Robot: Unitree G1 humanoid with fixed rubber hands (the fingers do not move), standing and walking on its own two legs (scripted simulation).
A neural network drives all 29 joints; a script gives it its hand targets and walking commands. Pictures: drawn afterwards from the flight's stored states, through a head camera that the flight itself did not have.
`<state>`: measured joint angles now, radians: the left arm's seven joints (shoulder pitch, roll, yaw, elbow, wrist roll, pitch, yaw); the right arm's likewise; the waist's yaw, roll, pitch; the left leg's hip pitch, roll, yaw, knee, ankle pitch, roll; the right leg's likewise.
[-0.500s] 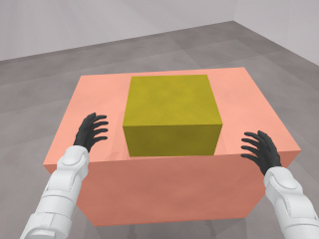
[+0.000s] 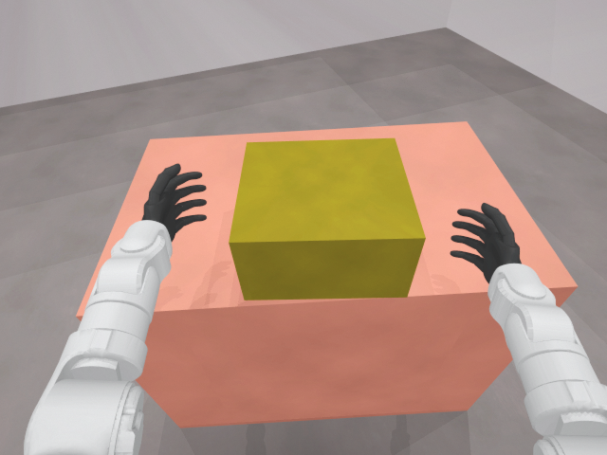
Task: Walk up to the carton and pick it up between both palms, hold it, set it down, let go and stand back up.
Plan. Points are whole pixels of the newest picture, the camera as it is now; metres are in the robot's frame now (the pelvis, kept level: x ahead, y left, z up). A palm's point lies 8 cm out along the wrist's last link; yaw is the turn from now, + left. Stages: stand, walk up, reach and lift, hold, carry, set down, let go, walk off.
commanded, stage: reach and lift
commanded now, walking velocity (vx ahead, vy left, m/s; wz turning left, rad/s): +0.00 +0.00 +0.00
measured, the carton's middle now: (322, 215) +0.54 +0.00 -0.01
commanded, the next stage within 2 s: none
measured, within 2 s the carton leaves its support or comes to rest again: neither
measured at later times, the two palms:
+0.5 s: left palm (182, 188) +0.46 +0.21 +0.13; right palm (487, 220) +0.43 -0.23 +0.08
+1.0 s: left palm (189, 192) +0.50 +0.22 +0.09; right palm (473, 213) +0.47 -0.24 +0.06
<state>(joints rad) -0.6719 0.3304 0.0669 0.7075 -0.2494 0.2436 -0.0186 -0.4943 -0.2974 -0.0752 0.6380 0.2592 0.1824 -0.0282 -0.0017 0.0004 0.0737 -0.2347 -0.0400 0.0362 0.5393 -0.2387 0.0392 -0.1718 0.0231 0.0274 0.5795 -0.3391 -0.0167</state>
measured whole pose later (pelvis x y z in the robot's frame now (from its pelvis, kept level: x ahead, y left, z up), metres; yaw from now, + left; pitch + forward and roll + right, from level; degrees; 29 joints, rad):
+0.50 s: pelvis +0.02 +0.00 +0.00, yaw +0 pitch +9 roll +1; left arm -0.95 0.33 0.03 1.11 -0.30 0.09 -0.02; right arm -0.77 -0.33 -0.08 0.99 0.26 0.06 -0.03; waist 0.00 0.00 -0.10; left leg -0.47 -0.04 0.04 0.54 -0.23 0.03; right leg -0.41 0.03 0.03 0.58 -0.33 -0.02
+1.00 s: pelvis +0.03 +0.00 -0.01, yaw +0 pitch +20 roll +0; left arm -1.08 0.36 0.01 1.36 -0.34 -0.08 -0.03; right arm -0.93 -0.35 -0.03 1.22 0.31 -0.07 -0.03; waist 0.00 0.00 -0.18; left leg -0.67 -0.03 0.04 0.54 -0.22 0.03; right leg -0.61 0.03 0.03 0.58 -0.32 -0.02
